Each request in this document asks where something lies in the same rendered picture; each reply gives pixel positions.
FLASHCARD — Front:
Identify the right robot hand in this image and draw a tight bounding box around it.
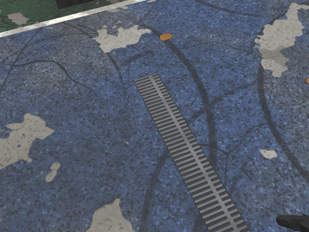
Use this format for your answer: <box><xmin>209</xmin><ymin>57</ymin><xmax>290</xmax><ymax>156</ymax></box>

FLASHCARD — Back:
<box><xmin>276</xmin><ymin>214</ymin><xmax>309</xmax><ymax>232</ymax></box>

